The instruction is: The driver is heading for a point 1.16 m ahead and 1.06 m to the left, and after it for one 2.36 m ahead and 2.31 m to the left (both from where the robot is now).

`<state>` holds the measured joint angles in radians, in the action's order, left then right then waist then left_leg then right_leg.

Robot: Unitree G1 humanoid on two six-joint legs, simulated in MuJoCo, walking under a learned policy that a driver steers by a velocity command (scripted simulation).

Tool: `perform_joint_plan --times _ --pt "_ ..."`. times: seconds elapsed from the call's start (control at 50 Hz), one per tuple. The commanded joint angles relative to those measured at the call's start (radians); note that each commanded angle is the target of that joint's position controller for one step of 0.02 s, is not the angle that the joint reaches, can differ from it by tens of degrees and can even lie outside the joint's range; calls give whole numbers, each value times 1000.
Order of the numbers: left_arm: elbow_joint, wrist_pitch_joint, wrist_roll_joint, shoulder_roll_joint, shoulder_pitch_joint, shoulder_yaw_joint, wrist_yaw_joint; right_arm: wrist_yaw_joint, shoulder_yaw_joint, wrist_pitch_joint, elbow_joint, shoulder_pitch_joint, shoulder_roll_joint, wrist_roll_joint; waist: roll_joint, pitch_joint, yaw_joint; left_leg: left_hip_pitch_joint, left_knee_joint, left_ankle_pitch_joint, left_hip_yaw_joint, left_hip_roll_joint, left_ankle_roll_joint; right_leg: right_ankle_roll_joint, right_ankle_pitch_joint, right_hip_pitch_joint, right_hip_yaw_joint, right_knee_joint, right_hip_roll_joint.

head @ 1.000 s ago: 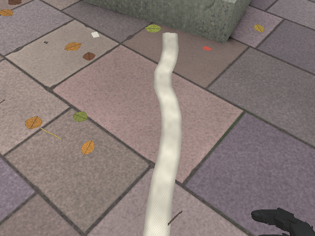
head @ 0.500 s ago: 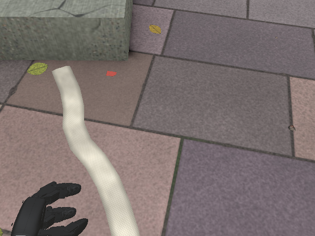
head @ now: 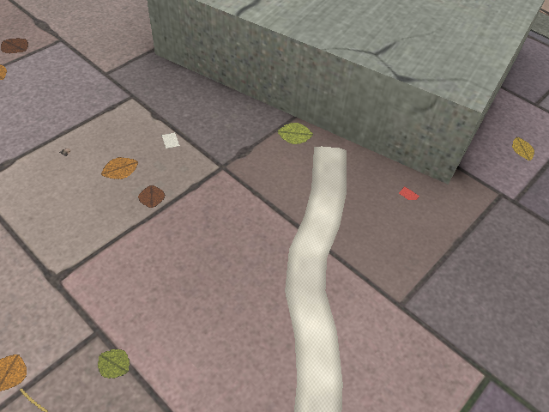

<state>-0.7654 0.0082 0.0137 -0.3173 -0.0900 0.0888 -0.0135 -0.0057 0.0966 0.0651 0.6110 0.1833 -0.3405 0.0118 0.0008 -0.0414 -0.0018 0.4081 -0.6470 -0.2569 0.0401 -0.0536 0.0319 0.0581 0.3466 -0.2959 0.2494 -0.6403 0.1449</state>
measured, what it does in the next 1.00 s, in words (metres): steps on the spot, turning left: right foot, then left foot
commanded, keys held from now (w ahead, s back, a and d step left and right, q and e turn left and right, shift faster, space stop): q+shift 0.90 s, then shift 0.10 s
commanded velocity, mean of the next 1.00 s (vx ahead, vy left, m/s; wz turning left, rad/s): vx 0.01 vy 0.00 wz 0.95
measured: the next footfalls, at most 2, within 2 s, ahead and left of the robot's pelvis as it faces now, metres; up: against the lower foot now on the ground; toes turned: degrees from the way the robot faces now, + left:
right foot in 0.42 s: +0.17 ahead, -0.09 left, +0.00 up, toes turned +32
left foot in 0.86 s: -0.02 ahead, +0.13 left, +0.00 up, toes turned +53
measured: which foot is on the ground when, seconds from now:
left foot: down 0.00-0.42, up 0.44-0.84, down 0.86-1.00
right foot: up 0.00-0.40, down 0.42-0.86, up 0.88-1.00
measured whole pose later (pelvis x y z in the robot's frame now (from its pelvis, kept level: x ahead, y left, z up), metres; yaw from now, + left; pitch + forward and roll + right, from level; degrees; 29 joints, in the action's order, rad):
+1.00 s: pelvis +0.02 +0.03 +0.01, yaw +55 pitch +3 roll -2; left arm -0.70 -0.01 -0.01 -0.34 -0.08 0.11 -0.02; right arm 0.01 0.09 0.03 0.57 0.20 -0.33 0.01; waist 0.04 -0.08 0.00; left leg 0.35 -0.54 -0.24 -0.04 0.02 0.03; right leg 0.06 0.43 -0.56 0.00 -1.14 0.05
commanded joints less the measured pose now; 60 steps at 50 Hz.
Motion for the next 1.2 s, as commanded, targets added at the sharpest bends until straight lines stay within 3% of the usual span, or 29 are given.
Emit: perform_joint_plan --times 0.02,0.04,0.06,0.08,0.1,0.14,0.22,0.34,0.4,0.42,0.44,0.46,0.48,0.5,0.52,0.54,0.58,0.66,0.74,0.82,0.84,0.86,0.88,0.9,0.92,0.96,1.02,1.08,1.2 --pt "116 0 -45 -63 56 12 0 9 75 -35 -79 137 -295 -42 -352 168 -47 -367 279 557 -635 -306 335 33 349 -438 -216 -550 -143" --pt "123 0 -25 -98 108 21 -8 -4 70 -58 -79 130 -260 -41 -211 186 -75 -372 308 444 -569 -279 315 6 276 -470 -297 -611 -137" --pt "125 3 -12 -95 106 23 -15 1 64 -71 -77 96 -236 -21 -159 160 -43 -351 307 368 -512 -230 262 -19 179 -479 -327 -581 -128" --pt "103 4 -21 -101 80 26 -25 11 53 -66 -87 44 -194 0 -105 154 -14 -331 295 318 -466 -194 213 -25 108 -471 -343 -541 -111" --pt "100 5 -29 -110 66 30 -30 23 44 -57 -104 -6 -173 7 -116 154 8 -281 288 324 -437 -174 193 -23 60 -429 -350 -498 -112" --pt "88 10 -26 -92 47 26 -22 40 36 -45 -125 -28 -154 -5 -121 188 21 -250 274 377 -410 -132 181 -11 2 -355 -348 -440 -148" --pt "82 14 -13 -50 66 8 -12 56 48 -34 -133 -12 -172 5 -113 200 3 -257 255 305 -463 -98 175 15 -36 -297 -375 -211 -200" --pt "80 24 -5 -78 56 17 8 46 53 -18 -151 -33 -172 6 -179 168 -12 -202 244 205 -597 -60 156 0 -34 -166 -401 -11 -229" --pt "62 34 -2 -99 -19 33 15 41 50 -11 -164 -79 -159 19 -178 162 30 -137 192 159 -616 0 112 -29 -152 21 -381 230 -206" --pt "56 30 -9 -137 -48 46 11 39 38 -9 -165 -55 -121 19 -105 186 23 -51 101 -23 -565 56 71 -69 -211 158 -445 298 -91" --pt "73 15 -28 -209 -12 56 1 34 20 -9 -171 2 -62 18 171 177 -38 139 -105 -326 -363 198 14 -188 -281 259 -676 340 120" --pt "83 18 -61 -183 -4 53 0 27 42 -23 -173 20 -138 11 281 146 -43 219 -351 -360 -266 185 -38 -309 -329 182 -828 378 246" --pt "115 19 -54 -124 52 36 -8 21 62 -27 -147 34 -205 8 206 121 -50 231 -473 -287 -235 119 -65 -314 -309 153 -737 368 232" --pt "129 13 -40 -82 89 26 -20 20 68 -21 -122 39 -209 11 149 93 -48 226 -519 -213 -212 97 -80 -269 -243 125 -615 354 155" --pt "137 5 -28 -73 101 21 -33 22 62 -13 -107 48 -181 8 118 84 -45 246 -583 -159 -189 86 -93 -239 -217 133 -542 342 107" --pt "137 0 -22 -74 95 16 -41 17 51 -8 -110 49 -151 11 110 65 -32 272 -626 -132 -163 71 -105 -243 -263 134 -489 343 100" --pt "129 -9 -31 -93 43 19 -49 12 32 -9 -133 1 -108 22 115 55 4 301 -572 -95 -95 31 -120 -253 -332 172 -399 355 87" --pt "116 -19 -36 -137 -25 35 -39 7 16 -12 -164 -63 -74 15 147 102 56 284 -405 -107 -56 -33 -142 -281 -413 284 -323 350 141" --pt "120 -19 -24 -174 13 53 -14 -5 16 -5 -151 -38 -69 12 166 118 34 94 -211 -86 14 -32 -111 -248 -437 210 -199 334 160" --pt "105 -5 16 -166 20 60 12 -14 37 21 -131 16 -79 17 156 129 -18 -79 54 -10 61 5 -35 -168 -406 202 -127 208 186" --pt "89 -4 23 -132 -10 54 16 -6 52 21 -107 76 -98 14 105 142 -44 -203 151 68 47 35 3 -115 -340 138 -81 94 149" --pt "85 -3 4 -87 -46 44 23 9 88 15 -89 162 -194 14 -100 135 -67 -408 239 390 -148 -52 74 -33 -110 -88 -17 -160 58" --pt "177 3 -42 -33 10 18 19 17 106 -2 -123 140 -337 -2 -402 149 -17 -526 243 630 -604 -294 272 45 337 -456 -72 -439 -100" --pt "192 6 -42 -83 106 30 5 -1 93 -39 -136 140 -275 -33 -246 240 -97 -481 277 558 -621 -322 340 33 333 -485 -277 -591 -116" --pt "193 7 -18 -100 120 32 -1 -1 73 -60 -118 114 -234 -33 -199 207 -73 -444 291 483 -524 -287 299 4 246 -488 -304 -615 -102" --pt "152 1 -23 -120 61 40 -19 19 43 -60 -116 3 -149 6 -122 152 -12 -359 273 414 -387 -206 199 -11 85 -456 -315 -538 -67" --pt "118 -8 -22 -101 -6 34 -11 38 18 -55 -119 -44 -125 -15 -130 187 19 -266 263 536 -304 -158 189 11 -23 -311 -285 -527 -103" --pt "120 -15 -16 -68 7 15 -10 42 11 -56 -95 -28 -122 -15 -127 169 0 -278 260 491 -297 -141 186 25 -53 -287 -284 -378 -110" --pt "134 -16 -10 -68 18 4 2 24 -3 -49 -68 -49 -115 -24 -155 117 -28 -198 240 368 -357 -145 202 11 1 -144 -277 -154 -114"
